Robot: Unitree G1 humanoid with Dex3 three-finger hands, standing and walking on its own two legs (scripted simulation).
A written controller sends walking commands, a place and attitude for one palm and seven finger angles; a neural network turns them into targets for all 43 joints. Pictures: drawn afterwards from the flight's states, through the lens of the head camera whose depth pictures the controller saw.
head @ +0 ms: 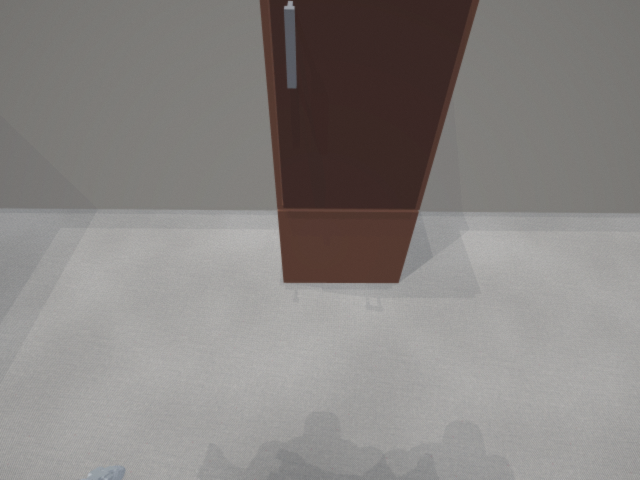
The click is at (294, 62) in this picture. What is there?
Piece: cupboard door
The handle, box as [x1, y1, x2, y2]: [284, 1, 296, 87]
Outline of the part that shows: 288,1 287,5 284,6 287,87 295,87 296,77 294,6 292,5 292,1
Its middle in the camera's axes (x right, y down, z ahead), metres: -0.06 -0.41 +0.82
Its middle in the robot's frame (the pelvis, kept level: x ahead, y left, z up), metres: +0.90 +0.12 +0.15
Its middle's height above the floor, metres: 0.92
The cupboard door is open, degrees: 0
